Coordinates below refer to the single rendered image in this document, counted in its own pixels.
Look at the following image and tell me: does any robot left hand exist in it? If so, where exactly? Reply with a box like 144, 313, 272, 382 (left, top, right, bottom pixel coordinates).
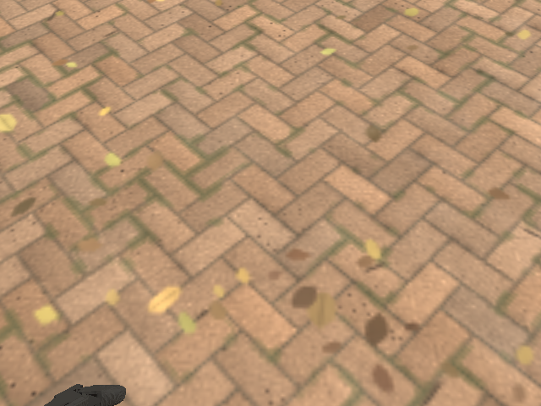
44, 384, 126, 406

